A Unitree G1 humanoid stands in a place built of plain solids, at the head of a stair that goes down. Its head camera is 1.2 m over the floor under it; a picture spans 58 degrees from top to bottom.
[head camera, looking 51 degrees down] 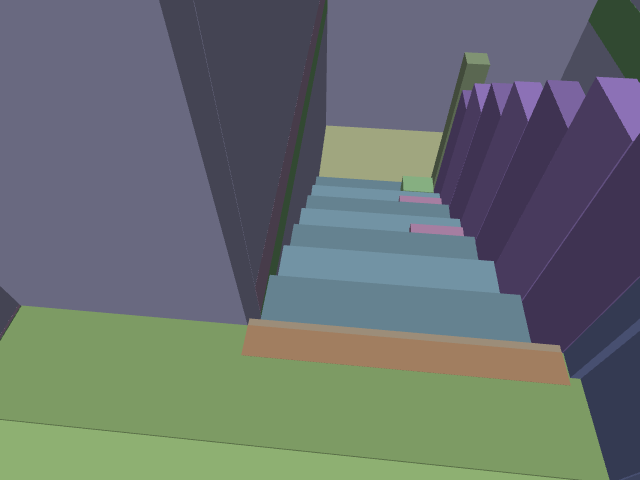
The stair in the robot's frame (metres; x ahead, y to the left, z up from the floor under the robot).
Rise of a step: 0.18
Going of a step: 0.28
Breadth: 0.94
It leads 6 degrees to the right of straight ahead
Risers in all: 8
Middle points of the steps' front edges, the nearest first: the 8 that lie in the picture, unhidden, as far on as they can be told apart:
0.61 -0.25 0.00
0.90 -0.28 -0.17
1.18 -0.30 -0.35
1.46 -0.33 -0.53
1.75 -0.36 -0.70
2.03 -0.38 -0.88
2.31 -0.41 -1.05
2.60 -0.44 -1.23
